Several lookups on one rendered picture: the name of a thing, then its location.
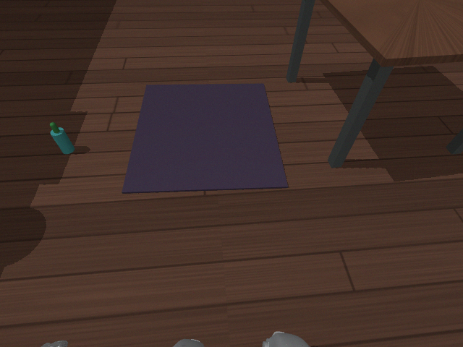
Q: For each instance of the table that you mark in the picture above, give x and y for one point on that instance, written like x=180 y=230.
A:
x=394 y=33

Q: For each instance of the bottle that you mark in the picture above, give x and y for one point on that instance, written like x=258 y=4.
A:
x=61 y=138

